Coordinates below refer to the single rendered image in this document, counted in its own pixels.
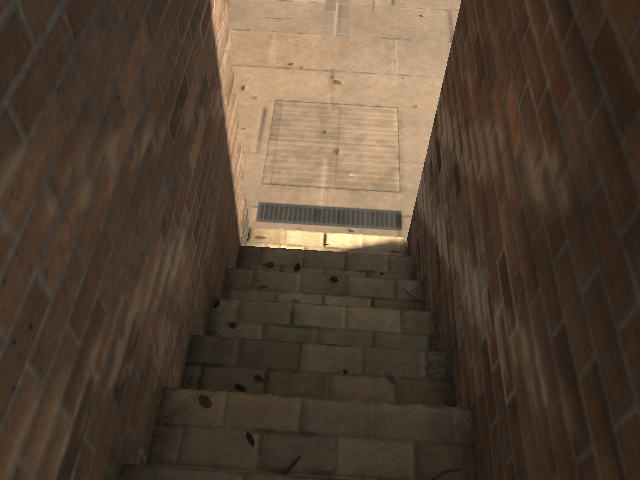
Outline stairs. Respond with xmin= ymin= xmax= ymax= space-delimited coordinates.
xmin=118 ymin=227 xmax=478 ymax=480

